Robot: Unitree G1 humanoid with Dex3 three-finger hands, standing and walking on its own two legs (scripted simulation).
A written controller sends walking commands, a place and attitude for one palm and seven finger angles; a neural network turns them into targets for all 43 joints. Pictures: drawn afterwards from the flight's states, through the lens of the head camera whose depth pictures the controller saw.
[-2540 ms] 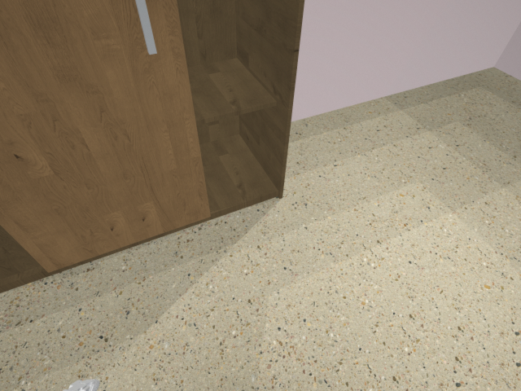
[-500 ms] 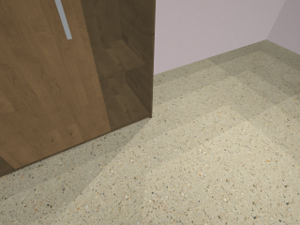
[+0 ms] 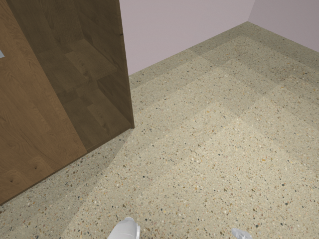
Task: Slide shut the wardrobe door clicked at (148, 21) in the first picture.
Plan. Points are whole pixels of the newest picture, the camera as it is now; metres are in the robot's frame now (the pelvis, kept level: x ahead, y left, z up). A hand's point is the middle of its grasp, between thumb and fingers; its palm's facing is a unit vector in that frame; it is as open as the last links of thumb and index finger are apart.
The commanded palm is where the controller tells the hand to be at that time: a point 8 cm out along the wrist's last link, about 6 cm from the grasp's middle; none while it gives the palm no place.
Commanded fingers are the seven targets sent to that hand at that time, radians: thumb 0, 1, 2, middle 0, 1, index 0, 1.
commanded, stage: walk to a spot facing it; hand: left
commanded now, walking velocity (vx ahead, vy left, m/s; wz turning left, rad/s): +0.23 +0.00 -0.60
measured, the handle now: out of the picture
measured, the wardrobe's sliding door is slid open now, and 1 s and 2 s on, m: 0.37 0.37 0.37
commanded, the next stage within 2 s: turn to face it in 0.42 s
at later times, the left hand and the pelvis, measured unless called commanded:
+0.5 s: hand (117, 165) +0.35 +0.19 -0.16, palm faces -0.35 -0.91 -0.23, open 7.4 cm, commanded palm none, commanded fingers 0.00 0.90 0.90 -0.20 -0.30 -0.20 -0.30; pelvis +0.15 +0.05 -0.01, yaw -20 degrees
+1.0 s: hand (114, 170) +0.35 +0.20 -0.18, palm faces -0.21 -0.96 -0.17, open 7.4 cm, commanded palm none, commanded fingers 0.00 0.90 0.90 -0.20 -0.30 -0.20 -0.30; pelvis +0.22 +0.05 -0.01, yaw -14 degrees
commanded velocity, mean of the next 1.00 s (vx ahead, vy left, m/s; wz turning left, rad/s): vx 0.00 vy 0.00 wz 0.01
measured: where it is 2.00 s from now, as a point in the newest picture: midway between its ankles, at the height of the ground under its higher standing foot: outside the picture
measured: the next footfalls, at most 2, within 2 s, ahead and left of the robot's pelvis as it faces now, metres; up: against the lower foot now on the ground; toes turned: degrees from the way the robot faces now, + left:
left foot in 0.08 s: +0.17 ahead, +0.14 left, +0.00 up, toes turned +3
right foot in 0.56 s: +0.20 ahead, -0.10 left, +0.00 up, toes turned -29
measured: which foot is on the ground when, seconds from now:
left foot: up 0.00-0.06, down 0.08-0.56, up 0.58-0.82, down 0.84-1.00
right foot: down 0.00-0.08, up 0.10-0.54, down 0.56-0.86, up 0.88-1.00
